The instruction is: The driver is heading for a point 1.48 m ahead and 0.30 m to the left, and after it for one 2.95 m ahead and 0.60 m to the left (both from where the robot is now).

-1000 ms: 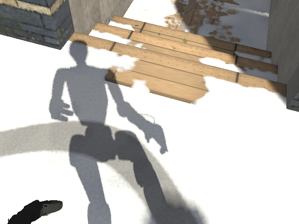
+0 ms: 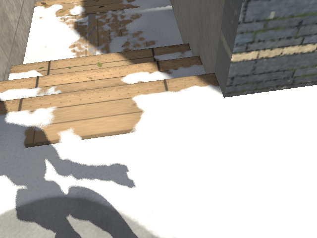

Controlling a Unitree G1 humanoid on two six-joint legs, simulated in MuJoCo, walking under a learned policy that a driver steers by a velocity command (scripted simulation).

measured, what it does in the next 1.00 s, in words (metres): steps on the spot, turning left: left foot, then left foot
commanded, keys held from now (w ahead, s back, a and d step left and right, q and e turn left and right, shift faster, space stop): no key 0.20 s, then q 0.52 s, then w+q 0.20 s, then w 0.08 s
